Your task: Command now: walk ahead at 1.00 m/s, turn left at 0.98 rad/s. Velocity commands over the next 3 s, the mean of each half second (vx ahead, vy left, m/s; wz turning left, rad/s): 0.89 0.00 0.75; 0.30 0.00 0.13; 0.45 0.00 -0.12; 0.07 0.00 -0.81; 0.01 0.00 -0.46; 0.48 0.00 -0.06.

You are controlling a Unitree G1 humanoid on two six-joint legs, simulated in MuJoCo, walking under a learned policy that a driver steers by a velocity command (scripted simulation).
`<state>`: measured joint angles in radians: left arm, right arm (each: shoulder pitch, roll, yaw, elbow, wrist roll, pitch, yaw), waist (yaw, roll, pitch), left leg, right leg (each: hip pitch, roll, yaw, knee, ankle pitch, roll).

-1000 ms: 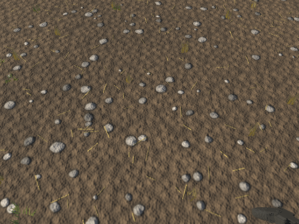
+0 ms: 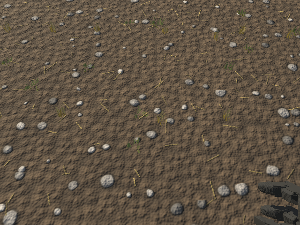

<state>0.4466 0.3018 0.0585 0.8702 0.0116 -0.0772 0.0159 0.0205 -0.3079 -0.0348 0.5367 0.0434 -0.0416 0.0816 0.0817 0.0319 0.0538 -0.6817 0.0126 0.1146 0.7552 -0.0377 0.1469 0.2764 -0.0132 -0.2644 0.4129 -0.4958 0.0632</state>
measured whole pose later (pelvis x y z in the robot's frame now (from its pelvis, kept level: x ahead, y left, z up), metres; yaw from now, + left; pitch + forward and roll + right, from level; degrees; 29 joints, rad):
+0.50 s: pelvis +0.45 -0.02 +0.01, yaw +22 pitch +2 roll -1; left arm 0.04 0.28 0.03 0.61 0.03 -0.14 -0.04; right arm 0.36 -0.31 -0.06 0.76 0.03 -0.04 -0.01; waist -0.07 0.02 0.07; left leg -0.17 -0.12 -0.25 1.14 -0.57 0.01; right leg -0.55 0.01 0.00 0.62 -0.12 -0.01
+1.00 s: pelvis +0.62 +0.02 +0.05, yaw +24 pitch +1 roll -1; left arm 0.22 0.29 0.02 0.83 -0.02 -0.06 -0.02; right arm 0.20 -0.25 -0.03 0.71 0.01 -0.02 0.00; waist 0.01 -0.02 -0.04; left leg -0.31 -0.01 -0.06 0.48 -0.20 0.03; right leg -0.32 0.01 -0.04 0.73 -0.46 -0.08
